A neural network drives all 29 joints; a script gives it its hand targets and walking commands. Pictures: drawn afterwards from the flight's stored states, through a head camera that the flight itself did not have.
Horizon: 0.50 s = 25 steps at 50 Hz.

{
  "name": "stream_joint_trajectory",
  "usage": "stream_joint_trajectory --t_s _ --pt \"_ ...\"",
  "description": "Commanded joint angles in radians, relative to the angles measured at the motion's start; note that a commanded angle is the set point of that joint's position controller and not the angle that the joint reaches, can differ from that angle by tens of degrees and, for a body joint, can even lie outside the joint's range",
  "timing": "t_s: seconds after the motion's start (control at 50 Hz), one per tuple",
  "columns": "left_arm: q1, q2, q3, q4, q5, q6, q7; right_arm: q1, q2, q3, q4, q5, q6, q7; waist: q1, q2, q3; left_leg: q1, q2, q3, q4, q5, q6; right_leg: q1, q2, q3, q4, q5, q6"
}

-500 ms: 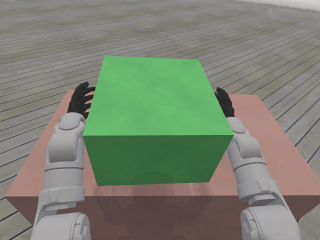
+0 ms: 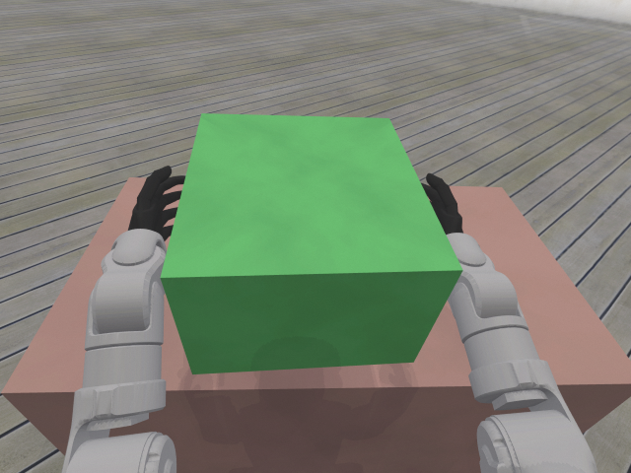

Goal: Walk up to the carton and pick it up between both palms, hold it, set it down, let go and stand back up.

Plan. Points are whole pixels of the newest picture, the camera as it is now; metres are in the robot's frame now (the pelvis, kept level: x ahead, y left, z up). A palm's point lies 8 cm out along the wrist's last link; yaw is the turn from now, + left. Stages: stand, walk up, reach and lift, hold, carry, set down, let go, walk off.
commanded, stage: hold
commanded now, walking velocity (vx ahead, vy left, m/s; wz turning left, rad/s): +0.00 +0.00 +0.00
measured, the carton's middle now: (302, 231) +0.38 +0.01 +0.15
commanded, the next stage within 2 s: none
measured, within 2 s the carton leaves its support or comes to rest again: neither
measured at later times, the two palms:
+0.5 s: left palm (148, 235) +0.35 +0.19 +0.18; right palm (441, 236) +0.35 -0.17 +0.17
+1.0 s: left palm (151, 233) +0.35 +0.19 +0.18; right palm (444, 234) +0.36 -0.18 +0.17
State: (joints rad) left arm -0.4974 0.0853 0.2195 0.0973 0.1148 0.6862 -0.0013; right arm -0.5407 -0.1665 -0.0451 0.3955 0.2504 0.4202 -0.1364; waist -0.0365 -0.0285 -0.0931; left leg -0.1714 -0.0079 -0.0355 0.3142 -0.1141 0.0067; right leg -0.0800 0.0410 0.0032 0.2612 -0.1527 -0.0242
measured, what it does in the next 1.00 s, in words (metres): stands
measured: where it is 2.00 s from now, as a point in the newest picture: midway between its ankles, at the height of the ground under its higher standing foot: outside the picture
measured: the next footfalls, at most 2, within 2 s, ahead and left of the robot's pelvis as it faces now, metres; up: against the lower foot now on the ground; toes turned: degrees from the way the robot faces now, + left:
none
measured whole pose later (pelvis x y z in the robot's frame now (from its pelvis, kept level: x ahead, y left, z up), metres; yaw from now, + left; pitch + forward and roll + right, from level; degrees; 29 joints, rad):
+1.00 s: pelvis +0.01 +0.00 +0.00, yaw +0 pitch -2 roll -1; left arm -0.47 0.07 0.23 0.06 0.12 0.69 0.00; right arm -0.52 -0.17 -0.04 0.36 0.25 0.43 -0.14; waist -0.04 -0.03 -0.09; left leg -0.16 -0.01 -0.04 0.31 -0.12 0.01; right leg -0.06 0.04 0.00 0.25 -0.16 -0.02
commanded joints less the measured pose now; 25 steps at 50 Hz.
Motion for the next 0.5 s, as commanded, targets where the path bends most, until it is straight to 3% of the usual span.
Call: stream_joint_trajectory --t_s 0.0,0.02,0.1,0.12,0.14,0.16,0.18,0.48 --pt "-0.695 -0.604 -0.521 -0.21 -0.143 -0.081 -0.121 -0.854 0.578 0.414 -0.385 0.108 -0.063 0.126 -0.016 0.07 -0.425 0.28 -0.009 0.001 0.012 0.26 -0.029 0.015 0.011 -0.004 -0.03 0.225 0.047" --pt "-0.686 -0.609 -0.505 -0.215 -0.143 -0.08 -0.121 -0.865 0.592 0.43 -0.398 0.119 -0.066 0.13 0.007 0.056 -0.421 0.27 -0.006 0.006 0.008 0.247 -0.02 0.015 0.008 -0.004 -0.02 0.21 0.051" --pt "-0.677 -0.587 -0.474 -0.164 -0.117 -0.064 -0.133 -0.854 0.58 0.402 -0.344 0.092 -0.062 0.132 0.01 0.035 -0.369 0.26 -0.003 0.01 -0.015 0.202 -0.011 0.0 0.01 -0.006 -0.037 0.159 0.05" --pt "-0.687 -0.586 -0.477 -0.14 -0.127 -0.063 -0.143 -0.883 0.604 0.41 -0.363 0.098 -0.066 0.13 0.004 0.023 -0.401 0.242 -0.013 0.015 -0.012 0.185 -0.004 0.024 -0.007 0.007 -0.038 0.185 0.051" --pt "-0.671 -0.603 -0.482 -0.17 -0.136 -0.071 -0.143 -0.901 0.608 0.434 -0.405 0.111 -0.07 0.127 0.019 0.017 -0.41 0.249 -0.015 0.014 -0.014 0.196 -0.001 0.027 0.0 0.007 -0.03 0.212 0.053" --pt "-0.732 -0.591 -0.478 -0.141 -0.129 -0.074 -0.146 -0.921 0.619 0.416 -0.363 0.087 -0.067 0.123 0.002 0.02 -0.404 0.226 -0.019 0.013 -0.018 0.159 0.003 0.022 -0.006 0.003 -0.025 0.196 0.062" --pt "-0.661 -0.622 -0.505 -0.139 -0.142 -0.081 -0.145 -0.877 0.647 0.438 -0.387 0.099 -0.071 0.117 0.012 0.008 -0.399 0.219 -0.023 0.016 -0.014 0.134 0.015 0.009 -0.006 0.001 -0.031 0.191 0.058" --pt "-0.707 -0.635 -0.542 -0.179 -0.164 -0.092 -0.125 -0.878 0.63 0.441 -0.399 0.116 -0.066 0.119 -0.003 0.056 -0.43 0.264 -0.015 -0.001 0.008 0.189 -0.007 -0.035 0.003 -0.008 -0.024 0.193 0.049"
